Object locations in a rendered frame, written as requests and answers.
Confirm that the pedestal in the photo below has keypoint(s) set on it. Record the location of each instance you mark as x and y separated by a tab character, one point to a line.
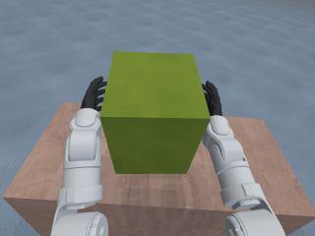
178	204

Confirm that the left robot hand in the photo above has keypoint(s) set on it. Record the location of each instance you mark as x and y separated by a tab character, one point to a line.
91	98

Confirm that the right robot forearm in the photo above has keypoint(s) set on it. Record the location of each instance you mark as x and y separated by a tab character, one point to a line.
238	187

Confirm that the right robot hand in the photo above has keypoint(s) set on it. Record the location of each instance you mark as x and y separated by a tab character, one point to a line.
212	98

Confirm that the robot left upper arm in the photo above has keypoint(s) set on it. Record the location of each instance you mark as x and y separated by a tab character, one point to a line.
91	223

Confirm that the carton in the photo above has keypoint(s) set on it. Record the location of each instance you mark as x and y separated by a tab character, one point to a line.
154	112

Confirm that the left robot forearm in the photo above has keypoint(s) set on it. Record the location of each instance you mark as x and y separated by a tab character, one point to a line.
81	163

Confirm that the robot right upper arm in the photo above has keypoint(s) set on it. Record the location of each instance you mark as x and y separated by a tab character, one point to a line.
257	222

